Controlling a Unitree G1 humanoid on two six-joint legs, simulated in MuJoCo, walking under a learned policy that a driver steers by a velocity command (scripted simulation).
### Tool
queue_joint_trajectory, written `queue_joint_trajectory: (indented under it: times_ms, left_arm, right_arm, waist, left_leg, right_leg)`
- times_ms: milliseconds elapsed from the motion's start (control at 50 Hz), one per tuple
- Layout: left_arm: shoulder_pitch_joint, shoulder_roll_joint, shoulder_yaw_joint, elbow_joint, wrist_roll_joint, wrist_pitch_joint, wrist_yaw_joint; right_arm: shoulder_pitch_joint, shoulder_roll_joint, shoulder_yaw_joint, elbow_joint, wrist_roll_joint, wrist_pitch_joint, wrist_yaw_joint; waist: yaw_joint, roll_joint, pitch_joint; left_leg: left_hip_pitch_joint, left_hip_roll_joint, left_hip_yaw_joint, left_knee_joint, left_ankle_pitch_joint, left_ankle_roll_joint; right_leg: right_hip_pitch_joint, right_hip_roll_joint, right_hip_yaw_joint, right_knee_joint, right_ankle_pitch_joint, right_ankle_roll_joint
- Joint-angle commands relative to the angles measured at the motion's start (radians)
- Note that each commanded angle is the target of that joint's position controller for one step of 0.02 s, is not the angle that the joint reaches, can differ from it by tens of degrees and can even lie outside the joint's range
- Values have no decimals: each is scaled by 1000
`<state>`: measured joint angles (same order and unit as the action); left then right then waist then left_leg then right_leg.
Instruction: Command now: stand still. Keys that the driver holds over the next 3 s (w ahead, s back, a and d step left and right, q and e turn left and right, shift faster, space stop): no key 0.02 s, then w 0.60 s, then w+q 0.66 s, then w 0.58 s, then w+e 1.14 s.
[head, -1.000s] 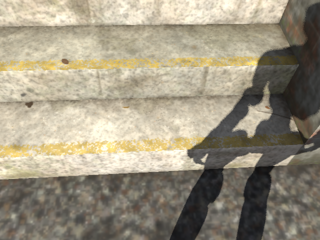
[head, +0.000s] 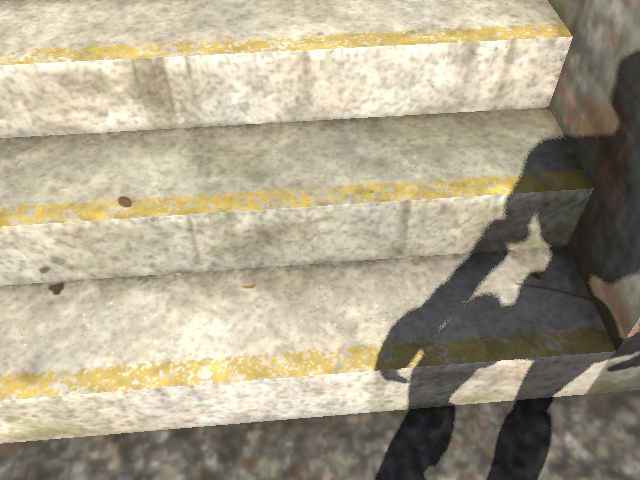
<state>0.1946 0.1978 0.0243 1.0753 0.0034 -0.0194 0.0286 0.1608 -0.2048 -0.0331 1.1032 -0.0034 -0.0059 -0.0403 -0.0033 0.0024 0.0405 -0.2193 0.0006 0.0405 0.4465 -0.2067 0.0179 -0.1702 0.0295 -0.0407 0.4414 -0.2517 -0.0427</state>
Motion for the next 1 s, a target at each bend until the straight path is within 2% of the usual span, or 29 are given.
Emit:
queue_joint_trajectory:
  times_ms: [20,40,60,100,140,180,260,300,320,340,360,380,400,440,480,600,660,680,700,740,760,780,800,820,840,880,920,980,1000]
  left_arm:
    - [28,97,16,-23,0,-6,3]
    - [48,92,16,-11,0,-5,4]
    - [109,58,1,9,29,1,5]
    - [113,127,22,0,24,15,1]
    - [154,163,37,10,19,15,-1]
    - [166,153,41,13,24,4,-4]
    - [112,142,45,-3,16,-17,-15]
    - [68,131,46,-21,10,-21,-22]
    - [33,89,33,-46,12,-32,-22]
    - [-3,27,13,-94,7,-42,-31]
    - [-30,112,33,-110,38,-45,-37]
    - [-37,133,44,-128,-77,-85,-26]
    - [13,131,41,-105,-88,-104,-28]
    - [23,133,52,-94,-46,-115,-34]
    - [-13,95,53,-106,-33,-102,-44]
    - [-303,48,21,-240,-28,-86,-45]
    - [-344,86,19,-276,-26,-90,-47]
    - [-312,39,1,-258,44,-63,-52]
    - [-253,47,6,-246,50,-51,-41]
    - [24,120,32,-173,52,-64,-20]
    - [159,158,47,-139,66,-84,-10]
    - [287,252,67,-120,91,-94,6]
    - [255,325,83,-116,92,-88,-7]
    - [163,231,76,-141,51,-78,-23]
    - [56,137,50,-154,37,-78,-30]
    - [27,61,28,-143,27,-85,-26]
    - [59,57,25,-117,9,-100,-13]
    - [149,85,34,-99,29,-120,-15]
    - [174,87,35,-95,33,-119,-17]
  right_arm:
    - [17,-100,-16,-20,0,-6,-3]
    - [36,-91,-15,-8,0,-6,-3]
    - [101,-34,5,13,-27,2,6]
    - [56,-71,-4,-13,-33,8,18]
    - [9,-41,3,-49,-40,-1,34]
    - [-11,-58,-2,-77,-37,-20,45]
    - [53,-49,-10,-87,-23,-58,57]
    - [226,-33,-17,-23,-21,-68,49]
    - [321,-82,-30,-4,-39,-76,37]
    - [441,-188,-57,13,-35,-78,31]
    - [442,-182,-60,30,-31,-65,30]
    - [353,-166,-50,-15,26,-107,29]
    - [288,-137,-40,-31,30,-126,34]
    - [239,-96,-26,-47,16,-126,44]
    - [276,-65,-12,-33,2,-108,43]
    - [306,-146,-15,-50,-3,-97,14]
    - [314,-170,-30,-49,12,-110,15]
    - [306,-91,-6,-34,-25,-123,31]
    - [318,-95,-7,-31,-26,-127,35]
    - [278,-134,-16,-33,-15,-128,25]
    - [247,-159,-21,-40,-6,-126,26]
    - [266,-109,-10,-75,11,-131,28]
    - [464,16,10,-53,47,-114,20]
    - [383,-102,-16,-41,2,-96,19]
    - [292,-92,-20,-62,-14,-91,29]
    - [214,-73,-24,-88,-34,-80,46]
    - [198,-40,-23,-109,-40,-51,64]
    - [161,4,-22,-138,-38,-24,53]
    - [138,9,-25,-151,-38,-16,47]
  waist:
    - [-1,-4,-22]
    - [0,-8,-46]
    - [0,-20,-57]
    - [18,-63,67]
    - [39,-145,124]
    - [42,-128,121]
    - [-13,-93,93]
    - [-80,-44,61]
    - [-117,85,30]
    - [-149,311,4]
    - [-124,215,71]
    - [-93,143,78]
    - [-47,85,47]
    - [-15,24,28]
    - [-14,53,18]
    - [-60,55,102]
    - [-45,85,106]
    - [-36,75,100]
    - [-23,122,61]
    - [99,129,-93]
    - [170,97,-151]
    - [176,-52,-261]
    - [48,-276,-372]
    - [47,-70,-316]
    - [18,-50,-171]
    - [-4,-71,-54]
    - [-32,-75,-41]
    - [-35,-62,-89]
    - [-31,-63,-92]
  left_leg:
    - [47,51,-60,-57,105,28]
    - [56,38,-45,-54,10,30]
    - [50,60,-73,-60,-152,39]
    - [-97,5,-36,19,-359,50]
    - [-201,-19,32,179,-234,44]
    - [-260,24,-2,279,-225,52]
    - [-106,12,30,117,-183,64]
    - [197,-36,58,-41,-91,64]
    - [329,90,-122,-144,-233,77]
    - [433,317,-524,-333,-527,155]
    - [338,392,-631,-356,-564,207]
    - [365,369,-643,-322,-387,245]
    - [390,339,-523,-305,-238,222]
    - [351,276,-326,-295,58,170]
    - [297,220,-194,-287,269,147]
    - [110,153,-74,-354,457,134]
    - [185,186,-97,-343,503,146]
    - [192,156,-70,-317,616,144]
    - [216,170,-82,-236,777,147]
    - [225,158,-86,56,992,126]
    - [116,110,-81,261,818,111]
    - [-79,37,-58,551,339,94]
    - [-335,-91,-71,868,-381,70]
    - [-332,-4,-139,901,-259,85]
    - [-359,36,-121,856,-161,82]
    - [-351,84,-101,800,-68,70]
    - [-315,87,-72,836,-12,55]
    - [-435,60,-24,1038,-29,44]
    - [-515,65,-36,1126,-20,49]
  right_leg:
    - [-52,-75,76,-92,116,-19]
    - [-43,-67,70,-100,11,-24]
    - [-29,-117,146,-147,-183,-48]
    - [-64,-147,234,-207,-498,-94]
    - [-28,-274,395,-311,-578,-160]
    - [12,-327,438,-345,-470,-189]
    - [-31,-261,293,-282,-300,-154]
    - [-202,-177,185,-140,-267,-119]
    - [-326,-106,95,69,-232,-85]
    - [-536,18,-49,362,-256,-43]
    - [-587,-20,23,531,-283,-59]
    - [-665,-62,110,697,-190,-52]
    - [-693,-101,122,745,-99,-63]
    - [-663,-148,101,717,31,-54]
    - [-613,-156,59,669,75,-25]
    - [-463,-81,-47,244,261,20]
    - [-422,-68,-18,118,270,-10]
    - [-360,-42,-84,76,302,-12]
    - [-288,-17,-94,113,237,-30]
    - [-34,17,-61,103,164,-70]
    - [156,-22,-36,15,215,-80]
    - [378,-274,196,14,283,-93]
    - [516,-535,581,-56,448,-239]
    - [348,-451,526,-121,193,-217]
    - [193,-390,381,-183,-8,-176]
    - [29,-318,217,-269,27,-120]
    - [-62,-302,100,-286,200,-119]
    - [-9,-359,52,-211,450,-169]
    - [6,-367,39,-194,406,-174]
